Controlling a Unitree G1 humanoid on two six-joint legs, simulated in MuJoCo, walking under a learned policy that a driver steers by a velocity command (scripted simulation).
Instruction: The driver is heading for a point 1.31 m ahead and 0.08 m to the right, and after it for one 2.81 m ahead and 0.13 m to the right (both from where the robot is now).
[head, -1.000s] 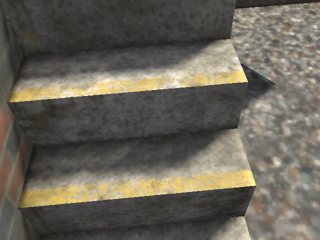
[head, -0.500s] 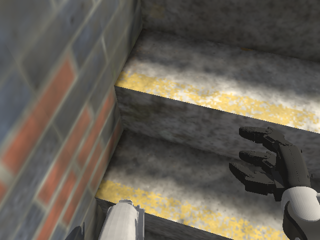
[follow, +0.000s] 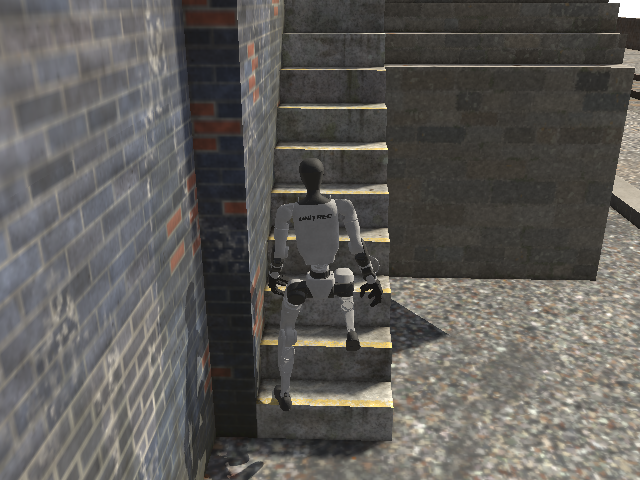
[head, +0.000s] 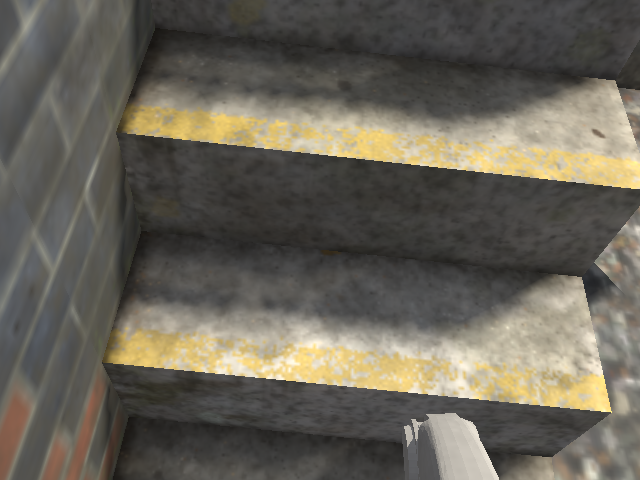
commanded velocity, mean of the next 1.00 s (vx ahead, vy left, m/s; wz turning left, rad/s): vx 0.39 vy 0.00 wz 0.02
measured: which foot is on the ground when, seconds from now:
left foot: down 0.00-0.24, up 0.26-0.84, down 0.86-1.00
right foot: up 0.00-0.20, down 0.22-0.86, up 0.88-1.00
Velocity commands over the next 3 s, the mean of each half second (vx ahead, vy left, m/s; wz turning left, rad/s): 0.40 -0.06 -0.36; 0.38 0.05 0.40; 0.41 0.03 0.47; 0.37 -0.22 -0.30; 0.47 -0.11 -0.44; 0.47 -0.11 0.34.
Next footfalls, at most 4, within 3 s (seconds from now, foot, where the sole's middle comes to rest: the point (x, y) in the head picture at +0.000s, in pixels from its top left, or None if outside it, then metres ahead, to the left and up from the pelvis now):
0.22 right None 0.17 -0.30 -0.55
0.86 left None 0.29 -0.11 -0.55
1.28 right None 0.28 -0.24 -0.55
1.62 left None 0.28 0.19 -0.55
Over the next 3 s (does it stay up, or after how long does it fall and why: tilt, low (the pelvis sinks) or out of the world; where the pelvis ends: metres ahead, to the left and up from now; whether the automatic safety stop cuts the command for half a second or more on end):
stays up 0.50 -0.10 0.44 its command is cut before an obstacle from the start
